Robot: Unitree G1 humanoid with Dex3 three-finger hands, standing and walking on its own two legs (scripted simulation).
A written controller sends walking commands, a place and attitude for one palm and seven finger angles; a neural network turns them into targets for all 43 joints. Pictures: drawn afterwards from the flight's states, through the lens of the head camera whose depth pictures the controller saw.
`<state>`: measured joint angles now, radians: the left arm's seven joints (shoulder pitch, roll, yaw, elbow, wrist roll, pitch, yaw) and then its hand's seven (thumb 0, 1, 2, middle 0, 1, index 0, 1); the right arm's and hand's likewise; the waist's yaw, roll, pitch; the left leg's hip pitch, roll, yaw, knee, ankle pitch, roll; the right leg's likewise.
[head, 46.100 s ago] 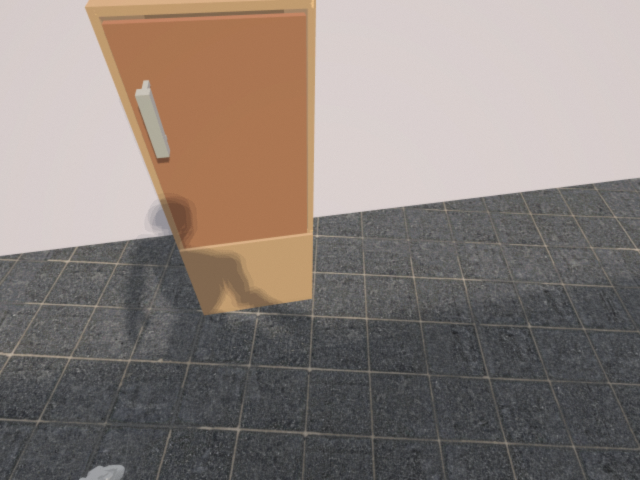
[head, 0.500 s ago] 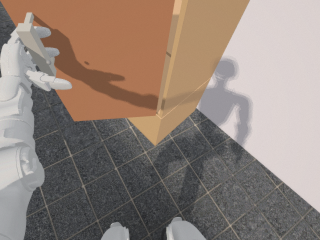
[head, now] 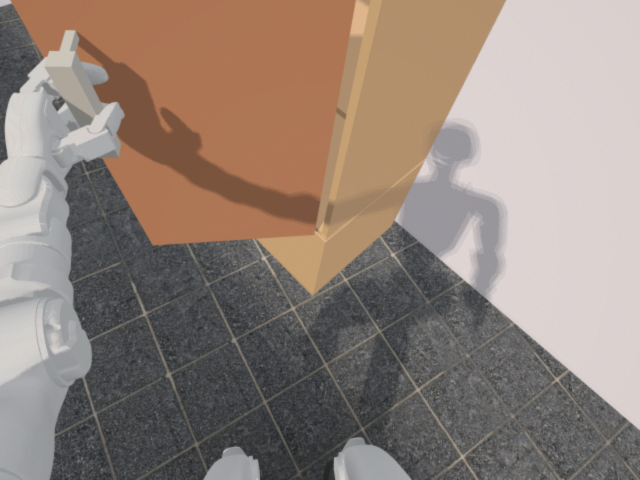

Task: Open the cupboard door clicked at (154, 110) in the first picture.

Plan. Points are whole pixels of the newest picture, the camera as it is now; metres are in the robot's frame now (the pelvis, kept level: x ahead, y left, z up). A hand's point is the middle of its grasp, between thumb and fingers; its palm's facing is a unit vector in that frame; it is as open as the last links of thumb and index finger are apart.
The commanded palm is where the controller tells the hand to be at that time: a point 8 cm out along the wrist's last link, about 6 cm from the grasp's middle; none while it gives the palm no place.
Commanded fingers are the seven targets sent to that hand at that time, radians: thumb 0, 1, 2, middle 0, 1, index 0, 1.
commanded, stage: close the thumb around the handle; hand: left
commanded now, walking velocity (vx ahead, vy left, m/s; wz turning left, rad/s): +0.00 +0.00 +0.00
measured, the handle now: (91, 98) +0.57 +0.24 +0.10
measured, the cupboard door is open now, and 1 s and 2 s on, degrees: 53 84 100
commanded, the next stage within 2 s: pull the door open along its arc in 0.14 s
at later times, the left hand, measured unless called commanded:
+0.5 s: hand (102, 139) +0.50 +0.21 +0.10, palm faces +0.03 -1.00 +0.00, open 6.1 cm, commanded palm +0.44 +0.26 +0.10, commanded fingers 0.00 0.90 0.90 -0.40 -1.35 -0.40 -1.35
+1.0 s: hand (168, 235) +0.37 +0.13 +0.11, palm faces +0.42 -0.91 +0.05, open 6.6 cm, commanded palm +0.31 +0.17 +0.10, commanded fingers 0.00 0.90 0.90 -0.40 -1.35 -0.40 -1.35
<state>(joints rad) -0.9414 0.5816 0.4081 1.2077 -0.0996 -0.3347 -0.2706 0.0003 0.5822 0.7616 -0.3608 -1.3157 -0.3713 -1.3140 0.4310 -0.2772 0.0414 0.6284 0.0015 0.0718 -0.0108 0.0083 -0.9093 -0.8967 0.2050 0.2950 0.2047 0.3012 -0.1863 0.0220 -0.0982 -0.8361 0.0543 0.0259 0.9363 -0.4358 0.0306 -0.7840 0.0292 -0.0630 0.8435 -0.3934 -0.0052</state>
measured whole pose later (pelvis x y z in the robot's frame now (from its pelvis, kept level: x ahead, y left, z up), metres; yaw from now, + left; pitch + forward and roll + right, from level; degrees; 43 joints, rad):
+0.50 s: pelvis +0.00 +0.00 +0.00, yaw -1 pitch +18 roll -3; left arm -0.81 0.54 0.42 1.08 -0.14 -0.33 -0.28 0.00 0.69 0.75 -0.32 -1.34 -0.32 -1.34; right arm 0.44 -0.27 0.03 0.60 0.01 0.09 -0.01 0.01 -0.91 -0.90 0.20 0.30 0.20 0.30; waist -0.17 0.02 -0.11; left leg -0.79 0.06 0.05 0.91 -0.44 0.03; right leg -0.75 0.04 -0.04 0.83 -0.39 0.00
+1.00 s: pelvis +0.01 -0.01 +0.02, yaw +1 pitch +9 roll -1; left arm -0.21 -0.01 0.07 0.30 -0.04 -0.16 0.41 0.01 0.64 0.76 -0.30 -1.29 -0.30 -1.27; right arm 0.22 -0.20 0.02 0.55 -0.03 0.04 0.03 0.01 -0.91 -0.90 0.20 0.29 0.20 0.30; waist -0.03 0.03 -0.12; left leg -0.56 0.02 0.04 0.80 -0.41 0.02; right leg -0.54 0.00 -0.05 0.78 -0.40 -0.02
